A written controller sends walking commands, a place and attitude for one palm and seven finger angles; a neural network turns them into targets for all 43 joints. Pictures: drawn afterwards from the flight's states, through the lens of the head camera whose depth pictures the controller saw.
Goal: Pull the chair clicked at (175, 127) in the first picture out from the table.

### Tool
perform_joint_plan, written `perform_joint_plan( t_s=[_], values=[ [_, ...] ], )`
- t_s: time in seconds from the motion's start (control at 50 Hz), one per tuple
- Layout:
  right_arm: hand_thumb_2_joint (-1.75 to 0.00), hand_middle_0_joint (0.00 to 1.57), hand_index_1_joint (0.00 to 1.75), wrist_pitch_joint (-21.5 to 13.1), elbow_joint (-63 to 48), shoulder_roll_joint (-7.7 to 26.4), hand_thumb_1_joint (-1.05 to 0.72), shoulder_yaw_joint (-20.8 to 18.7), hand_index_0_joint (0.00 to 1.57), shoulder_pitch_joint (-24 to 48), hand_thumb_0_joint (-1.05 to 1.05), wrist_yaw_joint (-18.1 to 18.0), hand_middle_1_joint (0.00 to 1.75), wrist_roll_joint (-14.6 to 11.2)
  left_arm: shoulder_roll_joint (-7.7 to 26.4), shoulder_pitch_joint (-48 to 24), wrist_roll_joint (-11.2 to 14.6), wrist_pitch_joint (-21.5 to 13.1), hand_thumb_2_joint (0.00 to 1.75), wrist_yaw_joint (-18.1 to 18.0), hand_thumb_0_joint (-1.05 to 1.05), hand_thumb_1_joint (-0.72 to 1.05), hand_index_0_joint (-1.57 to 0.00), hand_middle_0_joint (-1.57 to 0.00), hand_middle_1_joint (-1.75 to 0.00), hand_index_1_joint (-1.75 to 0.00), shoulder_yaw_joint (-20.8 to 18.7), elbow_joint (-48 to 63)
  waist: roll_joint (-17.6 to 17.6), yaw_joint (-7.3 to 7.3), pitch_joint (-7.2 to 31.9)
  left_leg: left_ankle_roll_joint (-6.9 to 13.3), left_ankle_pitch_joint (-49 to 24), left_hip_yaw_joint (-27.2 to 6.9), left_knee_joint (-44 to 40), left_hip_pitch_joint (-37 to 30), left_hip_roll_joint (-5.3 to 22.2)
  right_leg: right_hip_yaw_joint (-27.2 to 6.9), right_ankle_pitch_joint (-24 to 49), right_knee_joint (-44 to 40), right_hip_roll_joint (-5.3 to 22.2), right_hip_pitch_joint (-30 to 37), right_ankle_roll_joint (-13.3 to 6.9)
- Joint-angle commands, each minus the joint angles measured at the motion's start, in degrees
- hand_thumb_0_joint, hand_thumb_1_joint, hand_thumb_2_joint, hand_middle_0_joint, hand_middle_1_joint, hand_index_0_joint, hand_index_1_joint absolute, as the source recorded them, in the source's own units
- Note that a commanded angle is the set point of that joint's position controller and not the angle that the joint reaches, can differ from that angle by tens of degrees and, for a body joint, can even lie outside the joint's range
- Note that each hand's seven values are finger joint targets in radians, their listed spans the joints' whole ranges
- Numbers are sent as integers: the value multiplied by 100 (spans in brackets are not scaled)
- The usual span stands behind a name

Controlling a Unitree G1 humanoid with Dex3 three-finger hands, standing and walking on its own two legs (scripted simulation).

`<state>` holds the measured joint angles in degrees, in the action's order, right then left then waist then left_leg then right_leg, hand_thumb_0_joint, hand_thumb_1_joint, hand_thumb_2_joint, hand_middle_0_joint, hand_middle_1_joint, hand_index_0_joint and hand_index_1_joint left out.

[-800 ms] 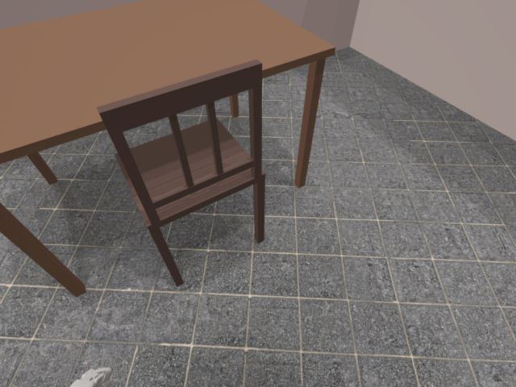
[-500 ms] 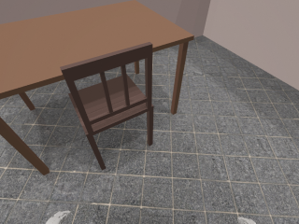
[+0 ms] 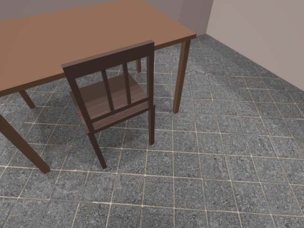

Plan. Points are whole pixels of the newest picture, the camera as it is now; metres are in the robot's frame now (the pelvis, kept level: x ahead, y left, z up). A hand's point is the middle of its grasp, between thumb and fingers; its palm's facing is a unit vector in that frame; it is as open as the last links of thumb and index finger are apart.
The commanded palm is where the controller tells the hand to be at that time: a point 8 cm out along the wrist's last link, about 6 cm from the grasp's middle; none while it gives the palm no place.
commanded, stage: stand and wait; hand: left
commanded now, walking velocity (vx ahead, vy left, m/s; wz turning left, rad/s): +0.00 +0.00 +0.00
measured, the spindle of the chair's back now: (107, 91) +0.71 +0.26 -0.12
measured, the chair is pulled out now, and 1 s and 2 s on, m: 0.00 0.00 0.00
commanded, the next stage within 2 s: look at it before walking up in 0.14 s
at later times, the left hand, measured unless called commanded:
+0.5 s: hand out of the picture +0.03 +0.22 -0.17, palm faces -0.01 -0.96 -0.26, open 7.4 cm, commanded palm none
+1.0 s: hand out of the picture +0.01 +0.21 -0.18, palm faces -0.01 -0.97 -0.23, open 7.4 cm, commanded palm none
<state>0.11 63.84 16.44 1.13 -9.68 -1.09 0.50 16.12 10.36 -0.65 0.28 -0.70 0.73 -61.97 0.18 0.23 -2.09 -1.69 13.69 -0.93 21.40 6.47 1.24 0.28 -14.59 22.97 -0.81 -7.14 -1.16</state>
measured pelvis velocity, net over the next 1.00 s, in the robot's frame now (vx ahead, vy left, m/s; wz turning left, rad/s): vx -0.01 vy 0.01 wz -0.04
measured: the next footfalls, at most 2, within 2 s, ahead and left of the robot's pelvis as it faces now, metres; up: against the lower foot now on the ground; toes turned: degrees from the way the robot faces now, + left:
left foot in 1.88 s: +0.05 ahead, +0.11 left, +0.00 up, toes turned -32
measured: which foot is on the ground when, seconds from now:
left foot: down 0.00-1.00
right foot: down 0.00-1.00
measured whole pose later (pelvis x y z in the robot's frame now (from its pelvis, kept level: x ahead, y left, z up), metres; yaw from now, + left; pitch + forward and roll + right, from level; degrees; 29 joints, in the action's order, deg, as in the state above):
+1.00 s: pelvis -0.01 +0.01 +0.00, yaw -2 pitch -1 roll +0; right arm -0.1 64.0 11.7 0.0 -11.9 -2.2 0.5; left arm 11.7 14.1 -0.9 1.3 -1.1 -0.5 -62.8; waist -0.2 1.2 -2.0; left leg -0.8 14.4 1.5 24.3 8.7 1.0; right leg -2.1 -14.3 25.8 -0.6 -10.3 -0.2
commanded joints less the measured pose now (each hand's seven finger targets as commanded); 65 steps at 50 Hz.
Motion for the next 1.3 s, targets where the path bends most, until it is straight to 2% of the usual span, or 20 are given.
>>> perform_joint_plan(
  t_s=[0.0, 0.26, 0.38, 0.52, 0.78, 0.84, 0.88, 0.94, 1.0, 1.06, 1.1, 1.12, 1.14, 1.16, 1.18, 1.2, 1.22, 1.24, 1.26, 1.28],
  values=[
    [-90, 20, 30, -129, -270, 898, -90, -179, 20, 152, 0, -45, 30, 17, 1013, -135, 27, -126, 90, -67, 0, 90, -20, -20, -30, -30, -217, 291, -43, -13, 232, 239, -1007, -303, -231, 65, 469, -563, 1184, -434, 709, -58, -40],
    [-90, 20, 30, -159, -178, 740, -90, -173, 20, -25, 0, -58, 30, 20, 816, -15, 23, -124, 90, -72, 0, 90, -20, -20, -30, -30, -199, 204, 25, -9, 208, 245, -1052, -348, -289, 108, 474, -523, 1025, -448, 680, -104, -13],
    [-90, 20, 30, -161, -160, 633, -90, -175, 20, -124, 0, -65, 30, 12, 721, 76, 17, -125, 90, -81, 0, 90, -20, -20, -30, -30, -204, 184, -74, -7, 210, 256, -1118, -348, -273, 107, 484, -475, 1071, -443, 669, -88, 0],
    [-90, 20, 30, -166, -107, 561, -90, -167, 20, -193, 0, -72, 30, 11, 614, 185, 16, -116, 90, -93, 0, 90, -20, -20, -30, -30, -180, 126, 26, -4, 107, 264, -1077, -377, -319, 123, 466, -476, 940, -451, 657, -159, 16],
    [-90, 20, 30, -173, -56, 431, -90, -180, 20, -341, 0, -87, 30, -4, 489, 369, 4, -124, 90, -103, 0, 90, -20, -20, -30, -30, -185, 46, -65, -3, 46, 282, -1059, -370, -313, 171, 462, -433, 923, -451, 642, -143, 26],
    [-90, 20, 30, -172, -50, 387, -90, -178, 20, -364, 0, -95, 30, 11, 407, 414, 10, -106, 90, -105, 0, 90, -20, -20, -30, -30, -176, 23, 10, 4, 37, 274, -1047, -334, -301, 104, 469, -494, 911, -435, 631, -255, 21],
    [-90, 20, 30, -119, -48, 216, -90, -194, 20, -505, 0, -127, 30, 14, 298, 485, 13, -34, 90, -109, 0, 90, -20, -20, -30, -30, -200, 51, 4, -16, 90, 240, -1168, -189, -55, 15, 510, -578, 1269, -241, 603, -386, 6],
    [-90, 20, 30, -61, -171, 333, -90, -304, 20, -502, 0, -162, 30, 16, 385, 407, 0, 53, 90, -75, 0, 90, -20, -20, -30, -30, -327, 208, 53, -30, 120, 249, -1107, -50, 165, 31, 641, -666, 1480, 154, 541, -658, -34],
    [-90, 20, 30, -16, -376, 470, -90, -418, 20, -441, 0, -184, 30, 30, 378, 389, -22, 126, 90, -24, 0, 90, -20, -20, -30, -30, -417, 394, 194, -33, 159, 354, -924, -105, 220, 51, 861, -666, 1331, 596, 370, -1005, -36],
    [-90, 20, 30, -2, -580, 601, -90, -531, 20, -349, 0, -191, 30, 47, 276, 374, -41, 189, 90, 44, 0, 90, -20, -20, -30, -30, -482, 572, 606, 0, 26, 624, -474, -396, -51, 312, 1300, -481, 537, 1323, 94, -1340, 22],
    [-90, 20, 30, -22, -711, 662, -90, -589, 20, -209, 0, -171, 30, 55, 143, 464, -50, 239, 90, 84, 0, 90, -20, -20, -30, -30, -517, 670, 1027, 65, 18, 957, -637, -534, -282, 522, 1752, -150, -827, 2222, 23, -1419, 109],
    [-90, 20, 30, -29, -771, 662, -90, -607, 20, -91, 0, -161, 30, 67, 100, 495, -49, 252, 90, 105, 0, 90, -20, -20, -30, -30, -529, 709, 1153, 102, -29, 1052, -845, -473, -273, 596, 1847, -70, -1176, 2428, 96, -1416, 134],
    [-90, 20, 30, -31, -858, 634, -90, -623, 20, 14, 0, -156, 30, 77, 93, 604, -45, 247, 90, 122, 0, 90, -20, -20, -30, -30, -549, 730, 1111, 167, -12, 1054, -1074, -330, -94, 683, 1889, -111, -1225, 2319, 214, -1258, 110],
    [-90, 20, 30, -23, -925, 637, -90, -631, 20, 109, 0, -147, 30, 95, 72, 760, -56, 224, 90, 142, 0, 90, -20, -20, -30, -30, -569, 728, 1012, 244, 42, 931, -1176, -81, 263, 758, 1794, -58, -987, 1938, 238, -1024, 99],
    [-90, 20, 30, -2, -979, 624, -90, -650, 20, 210, 0, -133, 30, 85, 128, 1021, -76, 194, 90, 148, 0, 90, -20, -20, -30, -30, -592, 665, 661, 401, 141, 707, -908, 224, 864, 953, 1602, -77, -316, 1303, 247, -657, 80],
    [-90, 20, 30, 46, -1030, 433, -90, -637, 20, 139, 0, -113, 30, 59, 410, 1160, -131, 130, 90, 123, 0, 90, -20, -20, -30, -30, -650, 656, -451, 445, 141, 279, -130, 743, 2117, 1379, 963, -887, 733, 208, 643, -346, -41],
    [-90, 20, 30, 70, -1249, -36, -90, -537, 20, 63, 0, -85, 30, 36, 1025, 1212, -167, 69, 90, 30, 0, 90, -20, -20, -30, -30, -760, 706, -2240, 378, 129, -81, 1954, 917, 3645, 2658, 52, -3016, 2087, -576, 1951, 5, -403],
    [-90, 20, 30, 125, -1269, 172, -90, -562, 20, 160, 0, -117, 30, 43, 994, 1321, -55, 105, 90, -33, 0, 90, -20, -20, -30, -30, -739, 757, -1644, 418, 205, -5, 1910, 102, 4157, 2533, 112, -2969, 2071, -756, 1991, -227, -563],
    [-90, 20, 30, 147, -1245, 228, -90, -582, 20, 190, 0, -102, 30, 32, 837, 1042, -46, 83, 90, -65, 0, 90, -20, -20, -30, -30, -733, 804, -1726, 300, 46, 39, 1545, -108, 4333, 2537, 222, -2821, 1711, -866, 1685, -461, -404],
    [-90, 20, 30, 146, -1197, 237, -90, -602, 20, 229, 0, -90, 30, 21, 643, 740, -32, 86, 90, -80, 0, 90, -20, -20, -30, -30, -698, 872, -1146, 176, -121, 31, 1191, -125, 4477, 2561, 303, -2674, 1578, -728, 1547, -587, -448]
  ],
)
